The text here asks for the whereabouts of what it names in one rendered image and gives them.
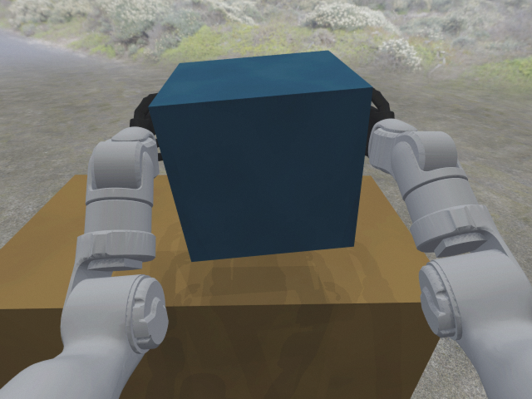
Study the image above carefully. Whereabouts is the right robot upper arm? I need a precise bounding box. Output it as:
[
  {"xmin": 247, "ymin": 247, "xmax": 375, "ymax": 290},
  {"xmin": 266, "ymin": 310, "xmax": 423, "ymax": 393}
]
[{"xmin": 419, "ymin": 249, "xmax": 532, "ymax": 399}]

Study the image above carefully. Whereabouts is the carton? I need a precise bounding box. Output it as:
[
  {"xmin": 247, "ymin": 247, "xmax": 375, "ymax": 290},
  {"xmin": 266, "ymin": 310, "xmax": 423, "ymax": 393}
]
[{"xmin": 148, "ymin": 51, "xmax": 373, "ymax": 262}]

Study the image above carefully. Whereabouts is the robot left forearm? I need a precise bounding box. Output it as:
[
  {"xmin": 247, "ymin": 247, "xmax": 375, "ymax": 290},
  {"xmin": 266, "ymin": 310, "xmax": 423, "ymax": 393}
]
[{"xmin": 61, "ymin": 126, "xmax": 160, "ymax": 346}]

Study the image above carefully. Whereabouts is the right robot hand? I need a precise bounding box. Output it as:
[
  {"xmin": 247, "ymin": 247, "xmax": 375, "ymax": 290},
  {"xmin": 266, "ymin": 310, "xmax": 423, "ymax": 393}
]
[{"xmin": 365, "ymin": 88, "xmax": 395, "ymax": 158}]

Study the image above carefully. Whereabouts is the pedestal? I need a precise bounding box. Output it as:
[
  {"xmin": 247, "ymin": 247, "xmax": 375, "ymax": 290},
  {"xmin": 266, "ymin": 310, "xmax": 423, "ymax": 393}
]
[{"xmin": 0, "ymin": 175, "xmax": 440, "ymax": 399}]

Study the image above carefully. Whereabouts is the left robot upper arm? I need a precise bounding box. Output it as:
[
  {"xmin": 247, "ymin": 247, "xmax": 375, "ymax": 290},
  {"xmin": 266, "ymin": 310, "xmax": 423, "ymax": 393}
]
[{"xmin": 0, "ymin": 274, "xmax": 169, "ymax": 399}]

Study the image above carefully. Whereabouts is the robot right forearm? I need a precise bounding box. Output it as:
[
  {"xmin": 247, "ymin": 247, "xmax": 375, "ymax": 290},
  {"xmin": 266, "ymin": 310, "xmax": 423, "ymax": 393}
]
[{"xmin": 368, "ymin": 119, "xmax": 532, "ymax": 297}]

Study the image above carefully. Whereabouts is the left robot hand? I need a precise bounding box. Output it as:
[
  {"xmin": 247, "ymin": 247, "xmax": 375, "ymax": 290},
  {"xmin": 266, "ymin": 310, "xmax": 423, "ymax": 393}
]
[{"xmin": 130, "ymin": 93, "xmax": 163, "ymax": 161}]

